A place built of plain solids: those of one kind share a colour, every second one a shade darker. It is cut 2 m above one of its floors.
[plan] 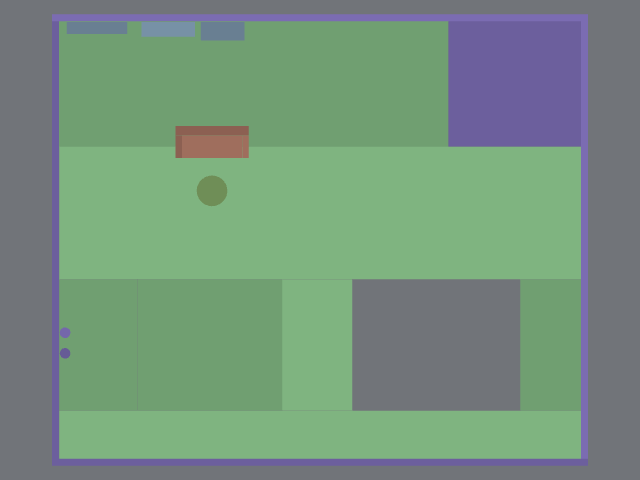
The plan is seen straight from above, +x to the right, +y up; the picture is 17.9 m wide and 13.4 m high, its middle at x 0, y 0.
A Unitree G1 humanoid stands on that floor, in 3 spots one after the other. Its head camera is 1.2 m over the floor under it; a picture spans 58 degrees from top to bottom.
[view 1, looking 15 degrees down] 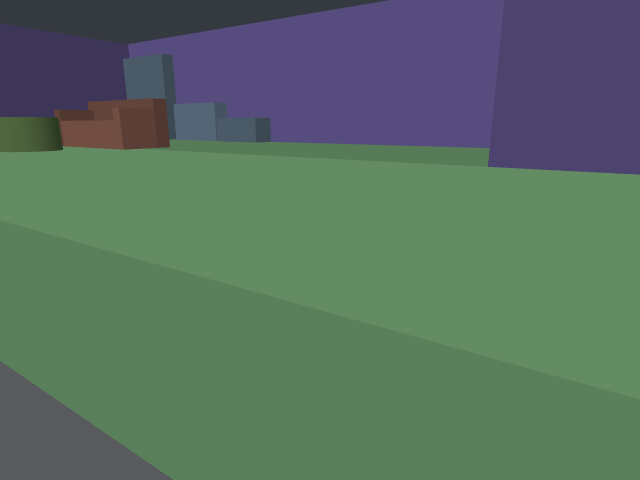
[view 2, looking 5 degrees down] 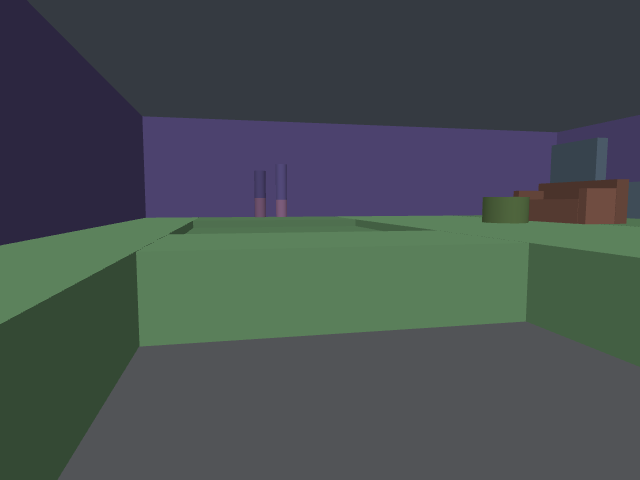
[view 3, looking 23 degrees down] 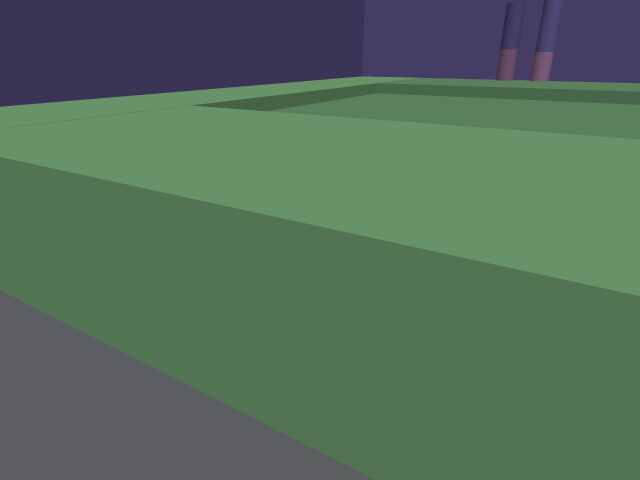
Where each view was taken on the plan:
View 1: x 4.61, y -1.84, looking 124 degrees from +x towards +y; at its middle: floor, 1.56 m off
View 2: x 4.66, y -4.02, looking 168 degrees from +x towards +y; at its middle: floor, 4.63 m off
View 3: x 1.79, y -1.72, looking -149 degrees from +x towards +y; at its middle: floor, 1.13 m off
